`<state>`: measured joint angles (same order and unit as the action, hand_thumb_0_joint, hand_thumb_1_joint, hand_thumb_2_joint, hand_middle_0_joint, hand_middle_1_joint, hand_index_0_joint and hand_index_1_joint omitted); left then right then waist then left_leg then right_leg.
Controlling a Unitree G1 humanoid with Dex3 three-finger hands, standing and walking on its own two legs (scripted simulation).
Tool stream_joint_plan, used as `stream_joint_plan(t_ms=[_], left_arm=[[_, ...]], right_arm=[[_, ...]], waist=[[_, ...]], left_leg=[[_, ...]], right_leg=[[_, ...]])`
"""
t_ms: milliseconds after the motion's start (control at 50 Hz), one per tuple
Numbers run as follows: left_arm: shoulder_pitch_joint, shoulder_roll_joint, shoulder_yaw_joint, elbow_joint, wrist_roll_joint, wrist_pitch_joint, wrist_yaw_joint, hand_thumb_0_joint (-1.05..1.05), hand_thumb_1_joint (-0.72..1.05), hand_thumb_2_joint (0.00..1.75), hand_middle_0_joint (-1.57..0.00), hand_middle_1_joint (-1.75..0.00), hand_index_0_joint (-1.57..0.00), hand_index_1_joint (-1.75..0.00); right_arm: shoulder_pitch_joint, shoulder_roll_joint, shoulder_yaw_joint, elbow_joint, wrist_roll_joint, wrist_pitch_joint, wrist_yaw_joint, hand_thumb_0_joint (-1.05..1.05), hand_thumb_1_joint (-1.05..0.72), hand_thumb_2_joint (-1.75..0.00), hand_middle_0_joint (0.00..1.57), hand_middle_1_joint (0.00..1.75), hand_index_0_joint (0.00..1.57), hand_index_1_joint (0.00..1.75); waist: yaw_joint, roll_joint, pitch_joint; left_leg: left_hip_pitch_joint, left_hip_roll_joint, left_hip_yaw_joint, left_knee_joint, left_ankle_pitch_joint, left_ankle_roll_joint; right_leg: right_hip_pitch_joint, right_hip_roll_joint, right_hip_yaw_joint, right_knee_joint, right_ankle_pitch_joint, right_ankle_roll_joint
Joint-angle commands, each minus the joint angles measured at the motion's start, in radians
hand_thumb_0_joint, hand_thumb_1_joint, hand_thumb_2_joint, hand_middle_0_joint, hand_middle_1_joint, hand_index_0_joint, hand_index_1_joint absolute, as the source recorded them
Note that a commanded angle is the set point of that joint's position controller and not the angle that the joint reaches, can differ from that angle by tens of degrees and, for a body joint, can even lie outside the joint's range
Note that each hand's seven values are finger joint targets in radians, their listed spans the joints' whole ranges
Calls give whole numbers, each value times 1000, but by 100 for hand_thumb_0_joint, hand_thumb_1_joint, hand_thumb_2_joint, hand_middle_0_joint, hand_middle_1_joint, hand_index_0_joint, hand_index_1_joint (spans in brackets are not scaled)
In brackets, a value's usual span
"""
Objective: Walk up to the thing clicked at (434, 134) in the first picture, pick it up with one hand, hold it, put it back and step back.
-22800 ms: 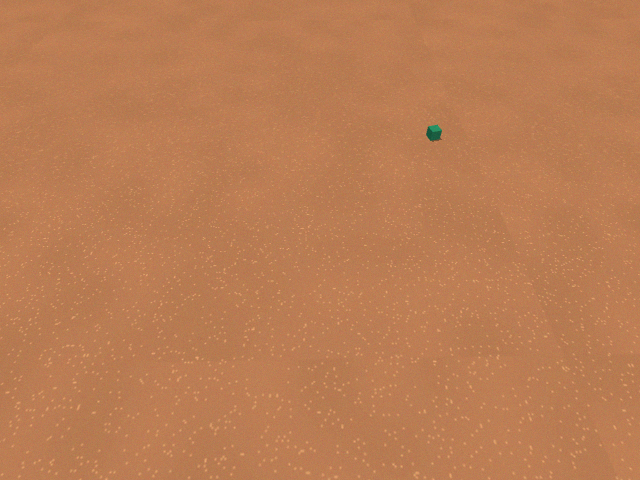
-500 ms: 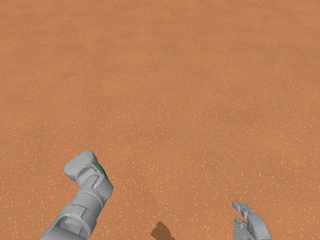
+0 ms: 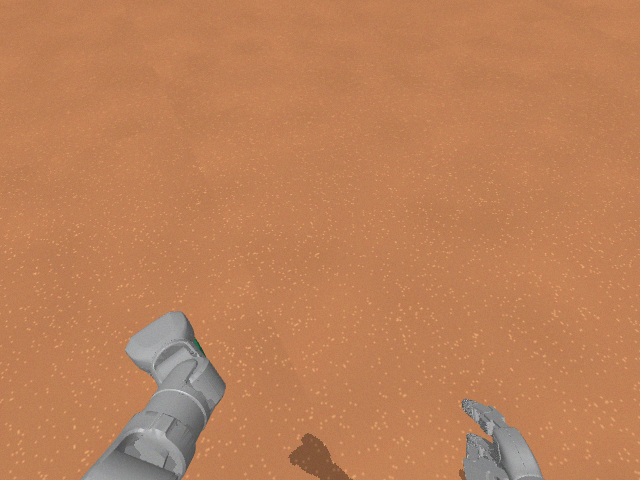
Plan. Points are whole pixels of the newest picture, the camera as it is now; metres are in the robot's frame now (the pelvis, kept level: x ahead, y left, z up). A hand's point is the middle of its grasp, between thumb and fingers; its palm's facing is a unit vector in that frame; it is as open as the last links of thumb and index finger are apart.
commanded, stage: crouch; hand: left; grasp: from above
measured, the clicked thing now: (188, 365) +0.30 +0.22 -0.12
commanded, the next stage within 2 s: lower in 1.56 s
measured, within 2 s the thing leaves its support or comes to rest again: neither
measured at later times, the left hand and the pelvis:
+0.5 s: hand (217, 393) +0.32 +0.23 -0.32, palm faces -0.30 -0.28 -0.91, open 8.1 cm; pelvis -0.06 +0.00 -0.18, yaw -2 degrees
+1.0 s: hand (232, 413) +0.33 +0.23 -0.50, palm faces -0.33 -0.30 -0.89, open 8.1 cm; pelvis -0.08 +0.00 -0.33, yaw -4 degrees
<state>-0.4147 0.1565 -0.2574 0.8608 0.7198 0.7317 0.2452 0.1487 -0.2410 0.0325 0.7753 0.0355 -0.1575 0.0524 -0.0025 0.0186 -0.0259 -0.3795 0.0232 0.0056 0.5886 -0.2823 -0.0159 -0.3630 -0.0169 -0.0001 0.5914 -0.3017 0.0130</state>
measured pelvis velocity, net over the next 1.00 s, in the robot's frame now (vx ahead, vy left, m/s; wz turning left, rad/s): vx -0.08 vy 0.00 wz -0.07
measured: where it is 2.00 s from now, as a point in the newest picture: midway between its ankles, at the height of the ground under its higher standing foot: outside the picture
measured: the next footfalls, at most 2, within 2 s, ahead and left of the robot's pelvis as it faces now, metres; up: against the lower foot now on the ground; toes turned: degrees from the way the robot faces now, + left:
none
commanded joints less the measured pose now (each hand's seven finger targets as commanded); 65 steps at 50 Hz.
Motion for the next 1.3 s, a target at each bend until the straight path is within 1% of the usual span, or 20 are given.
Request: stream_joint_plan(t_ms=[0,40,80,160,180,260,400,460,500,520,600,620,680,780,860,960,1000,1060,1120,1280], left_arm=[[-377,131,51,-39,65,-52,110,0,66,30,-96,-48,-105,-39],[-430,163,84,9,71,-87,144,0,61,31,-93,-48,-101,-40],[-470,143,93,51,79,-127,181,0,59,38,-93,-50,-99,-44],[-519,136,139,174,97,-204,273,0,55,38,-93,-46,-98,-40],[-516,154,161,217,101,-215,303,0,55,36,-92,-46,-98,-40],[-560,191,231,296,64,-240,394,0,61,33,-93,-50,-101,-42],[-753,281,316,382,3,-244,468,0,56,39,-95,-48,-100,-43],[-793,345,361,406,-8,-263,475,0,59,44,-100,-48,-103,-45],[-819,350,370,411,-14,-279,467,0,61,45,-102,-48,-106,-45],[-816,388,384,411,-11,-288,461,0,64,46,-104,-49,-108,-46],[-800,380,375,425,-4,-317,417,0,69,41,-107,-47,-112,-43],[-825,424,385,390,11,-330,410,0,69,41,-108,-46,-113,-42],[-761,416,379,416,33,-348,387,0,70,40,-108,-45,-113,-41],[-777,465,402,394,71,-369,391,0,71,39,-109,-45,-113,-40],[-809,430,391,402,74,-384,393,0,69,40,-108,-45,-112,-41],[-821,468,409,402,99,-404,390,0,68,39,-108,-43,-111,-40],[-835,472,411,400,113,-408,389,0,70,39,-109,-43,-113,-39],[-853,476,405,405,126,-416,383,0,69,37,-108,-40,-112,-37],[-821,516,439,429,132,-423,390,0,71,37,-110,-40,-114,-37],[-895,521,447,526,123,-429,410,0,68,39,-110,-35,-111,-34]], right_arm=[[21,-135,-58,-72,-1,-46,-4,0,-88,-89,20,30,20,30],[54,-142,-69,-48,-7,-46,1,0,-88,-89,20,30,20,30],[69,-139,-75,-36,-17,-47,4,0,-88,-89,20,30,20,30],[90,-145,-95,-25,-47,-49,17,0,-88,-89,20,30,20,30],[89,-146,-101,-26,-52,-48,20,0,-88,-89,20,30,20,30],[87,-153,-110,-29,-71,-44,48,0,-88,-90,20,30,20,30],[76,-181,-114,31,-96,-49,62,0,-89,-90,20,30,20,30],[81,-185,-112,51,-109,-47,64,0,-89,-90,20,30,20,30],[83,-174,-106,65,-117,-47,67,0,-90,-90,20,30,20,30],[83,-180,-104,66,-121,-47,70,0,-90,-90,20,30,20,30],[83,-163,-97,68,-130,-44,77,0,-90,-90,20,30,20,30],[79,-166,-97,67,-129,-47,76,0,-90,-90,20,30,20,30],[80,-166,-93,62,-135,-49,82,0,-90,-90,20,30,20,30],[101,-191,-88,59,-140,-56,88,0,-90,-90,20,30,20,30],[123,-188,-85,71,-151,-68,96,0,-90,-90,20,30,20,30],[139,-214,-87,81,-161,-82,108,0,-90,-91,20,30,20,30],[147,-214,-84,83,-167,-84,115,0,-90,-90,20,30,20,30],[147,-225,-89,86,-169,-87,120,0,-90,-90,20,30,20,30],[148,-233,-91,86,-173,-91,124,0,-90,-90,20,30,20,30],[147,-240,-97,115,-184,-105,137,0,-89,-90,20,30,20,30]], waist=[[-38,-50,-264],[-58,-29,-290],[-77,-29,-304],[-92,-1,-398],[-85,2,-412],[-75,67,-549],[-120,118,-752],[-135,117,-810],[-156,134,-818],[-154,133,-827],[-179,138,-828],[-169,151,-840],[-174,164,-816],[-175,189,-833],[-205,165,-834],[-184,225,-844],[-194,238,-847],[-197,242,-837],[-175,242,-818],[-207,197,-763]], left_leg=[[65,-27,29,-6,241,16],[18,-21,32,51,240,11],[-57,-18,35,133,216,12],[-279,-8,31,366,158,-1],[-350,-7,35,421,135,-2],[-528,-8,20,572,56,-15],[-724,0,-12,764,-22,-11],[-823,1,-6,847,-83,-7],[-877,4,-6,900,-118,-7],[-904,4,-11,926,-134,-2],[-993,8,-16,1025,-187,5],[-1026,6,-17,1045,-207,10],[-1053,5,-34,1091,-249,13],[-1098,8,-44,1164,-227,15],[-1168,8,-28,1248,-197,23],[-1175,9,-27,1303,-183,15],[-1170,10,-29,1327,-163,12],[-1209,9,-28,1355,-182,17],[-1251,5,-21,1370,-221,18],[-1358,6,-26,1426,-278,25]], right_leg=[[31,32,-18,-29,254,-17],[-24,31,-12,21,256,-20],[-114,27,-7,86,251,-19],[-347,35,-12,320,192,-32],[-399,39,-11,373,174,-34],[-591,47,-26,543,84,-47],[-819,60,-56,746,10,-49],[-861,60,-59,810,-40,-41],[-913,57,-62,854,-73,-39],[-938,57,-63,872,-95,-37],[-1022,59,-64,937,-162,-35],[-1046,63,-59,953,-190,-37],[-1148,54,-76,1006,-236,-39],[-1233,48,-92,1102,-188,-38],[-1259,52,-89,1152,-133,-31],[-1321,50,-99,1226,-126,-39],[-1340,45,-102,1257,-107,-39],[-1380,51,-107,1284,-125,-40],[-1402,49,-106,1295,-170,-39],[-1480,55,-113,1349,-227,-37]])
